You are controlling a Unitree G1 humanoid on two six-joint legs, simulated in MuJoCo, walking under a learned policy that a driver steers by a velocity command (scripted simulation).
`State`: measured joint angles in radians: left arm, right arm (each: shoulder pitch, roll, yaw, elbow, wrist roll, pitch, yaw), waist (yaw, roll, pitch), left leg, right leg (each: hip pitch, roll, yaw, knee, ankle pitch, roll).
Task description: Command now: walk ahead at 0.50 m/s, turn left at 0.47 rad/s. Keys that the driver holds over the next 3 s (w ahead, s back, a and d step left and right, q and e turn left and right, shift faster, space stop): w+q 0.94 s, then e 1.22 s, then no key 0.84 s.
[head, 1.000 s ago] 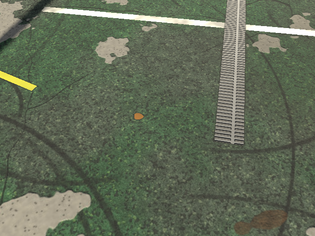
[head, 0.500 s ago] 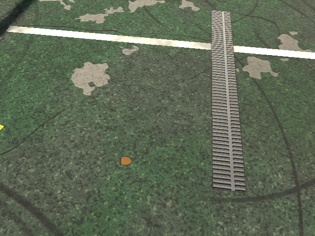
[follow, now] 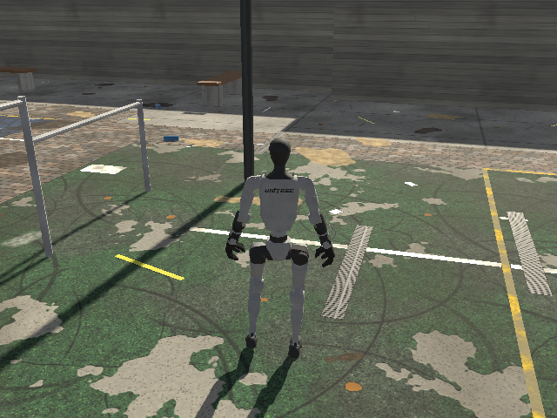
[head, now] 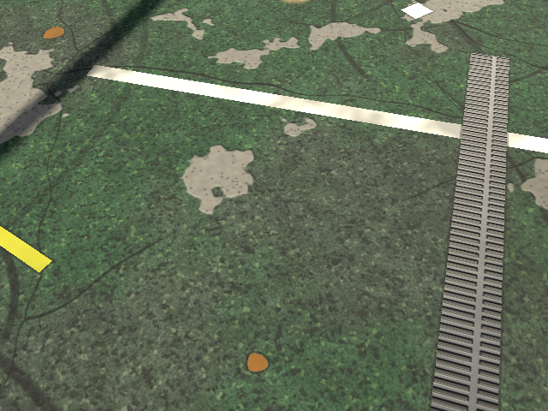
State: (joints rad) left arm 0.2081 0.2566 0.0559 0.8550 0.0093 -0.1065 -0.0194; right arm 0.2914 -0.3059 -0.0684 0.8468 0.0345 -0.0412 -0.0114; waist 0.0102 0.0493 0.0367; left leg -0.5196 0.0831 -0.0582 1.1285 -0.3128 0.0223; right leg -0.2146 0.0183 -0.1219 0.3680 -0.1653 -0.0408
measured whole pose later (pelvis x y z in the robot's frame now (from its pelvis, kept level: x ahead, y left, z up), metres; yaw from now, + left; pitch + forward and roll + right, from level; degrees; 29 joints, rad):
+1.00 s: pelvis +0.54 +0.14 -0.01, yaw +34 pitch +1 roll -2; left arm 0.17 0.27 0.06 0.78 0.01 -0.10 -0.02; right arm 0.30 -0.31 -0.07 0.71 0.02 -0.02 -0.02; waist 0.00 0.04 0.03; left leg -0.47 0.00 -0.08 1.17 -0.40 0.01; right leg -0.28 0.03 -0.04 0.44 -0.18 -0.02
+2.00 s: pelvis +0.67 +0.20 +0.00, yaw +6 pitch +2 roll +2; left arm 0.19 0.31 0.07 0.67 -0.01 0.04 0.03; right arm 0.10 -0.30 -0.09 0.76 0.01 0.00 -0.03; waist 0.02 0.01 0.04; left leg -0.45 -0.03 -0.10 0.79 -0.34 -0.09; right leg -0.30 0.07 0.15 0.47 -0.20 -0.06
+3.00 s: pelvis +0.67 +0.19 +0.00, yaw -6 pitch -1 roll +0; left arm 0.20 0.25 0.03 0.79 0.01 0.01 0.01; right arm 0.19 -0.29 -0.03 0.96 -0.01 0.00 -0.03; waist -0.02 0.00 0.03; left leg -0.16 0.07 -0.01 0.44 -0.26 -0.08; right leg -0.17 0.04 0.04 0.48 -0.29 -0.03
